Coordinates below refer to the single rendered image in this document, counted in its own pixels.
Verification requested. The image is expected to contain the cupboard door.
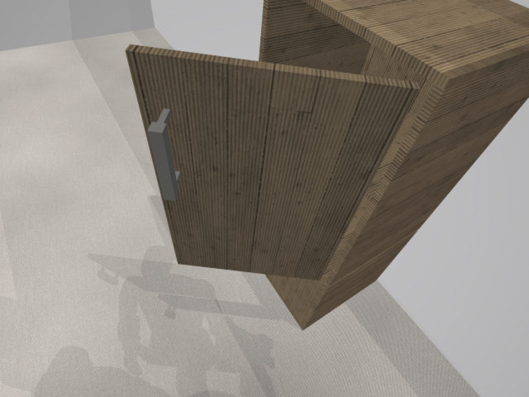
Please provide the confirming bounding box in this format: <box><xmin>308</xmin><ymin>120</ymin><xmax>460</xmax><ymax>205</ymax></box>
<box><xmin>125</xmin><ymin>44</ymin><xmax>420</xmax><ymax>280</ymax></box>

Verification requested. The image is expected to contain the handle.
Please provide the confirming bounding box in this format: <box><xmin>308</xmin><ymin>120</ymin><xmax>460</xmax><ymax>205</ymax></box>
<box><xmin>147</xmin><ymin>108</ymin><xmax>181</xmax><ymax>201</ymax></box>

